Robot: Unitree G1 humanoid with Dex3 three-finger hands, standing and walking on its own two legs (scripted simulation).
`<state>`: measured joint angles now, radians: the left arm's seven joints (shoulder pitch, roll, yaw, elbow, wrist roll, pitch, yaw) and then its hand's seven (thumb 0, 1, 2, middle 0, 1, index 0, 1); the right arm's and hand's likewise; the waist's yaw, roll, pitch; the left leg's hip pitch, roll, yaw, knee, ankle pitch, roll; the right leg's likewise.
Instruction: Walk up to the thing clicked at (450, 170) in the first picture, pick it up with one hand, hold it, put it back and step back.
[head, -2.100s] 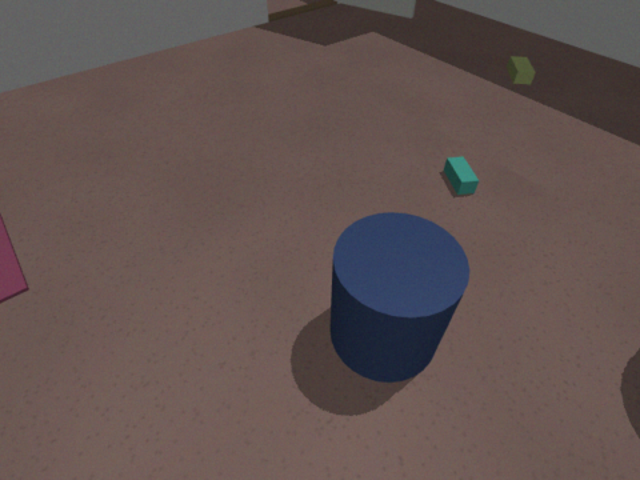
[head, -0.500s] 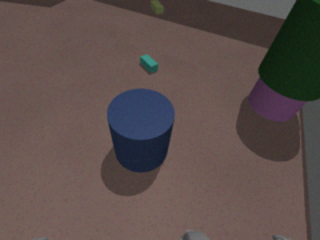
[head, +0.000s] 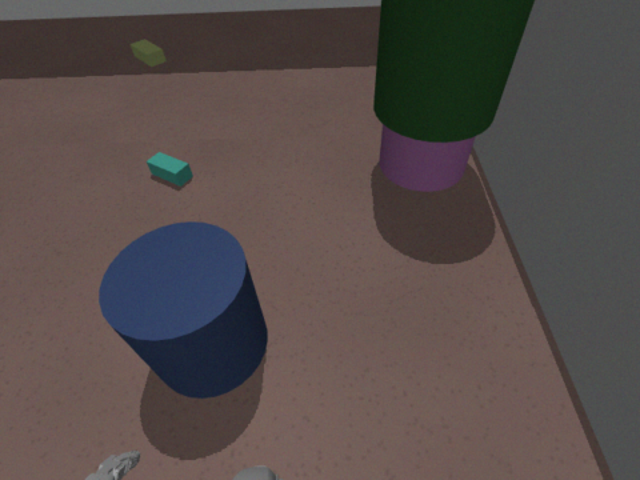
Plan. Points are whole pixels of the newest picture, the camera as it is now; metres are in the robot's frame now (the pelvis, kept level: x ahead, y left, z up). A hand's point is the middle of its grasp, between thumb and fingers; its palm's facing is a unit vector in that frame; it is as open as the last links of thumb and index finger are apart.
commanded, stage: walk up
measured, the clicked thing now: (169, 168) +1.58 +0.79 -0.73
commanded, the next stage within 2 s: stand in 1.72 s
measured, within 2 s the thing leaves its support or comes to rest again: neither
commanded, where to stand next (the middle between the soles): +0.06 -0.01 m, yaw -23 degrees
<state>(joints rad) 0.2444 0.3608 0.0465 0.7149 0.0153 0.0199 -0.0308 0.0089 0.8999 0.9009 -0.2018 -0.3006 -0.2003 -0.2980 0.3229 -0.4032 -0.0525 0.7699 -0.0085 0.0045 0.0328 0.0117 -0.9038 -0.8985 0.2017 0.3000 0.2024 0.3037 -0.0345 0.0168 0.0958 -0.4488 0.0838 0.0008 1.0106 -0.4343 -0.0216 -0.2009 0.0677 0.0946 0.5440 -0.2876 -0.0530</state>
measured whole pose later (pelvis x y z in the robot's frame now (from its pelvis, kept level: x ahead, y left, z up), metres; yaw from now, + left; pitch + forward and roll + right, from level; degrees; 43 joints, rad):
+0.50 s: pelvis +0.01 +0.00 -0.02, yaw -13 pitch -1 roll +0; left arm 0.31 0.43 0.06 0.78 0.00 0.03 -0.04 0.01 0.90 0.90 -0.20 -0.30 -0.20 -0.30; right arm 0.26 -0.43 -0.05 0.70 -0.04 -0.02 0.01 0.01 -0.90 -0.90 0.21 0.30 0.21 0.30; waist -0.01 -0.02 0.14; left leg -0.37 0.14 0.13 0.73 -0.32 -0.01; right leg -0.36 -0.02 0.04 0.83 -0.46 0.01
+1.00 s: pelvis +0.00 +0.00 -0.02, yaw -21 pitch -2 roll +0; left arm 0.22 0.40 0.02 0.82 0.00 -0.02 0.03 0.01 0.90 0.90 -0.20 -0.30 -0.20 -0.30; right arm 0.20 -0.38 -0.03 0.86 -0.02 0.00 0.02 0.01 -0.90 -0.90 0.20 0.30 0.20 0.30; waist 0.00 0.00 0.12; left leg -0.34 0.06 0.02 0.76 -0.38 -0.01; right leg -0.39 0.05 0.09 0.86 -0.50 -0.02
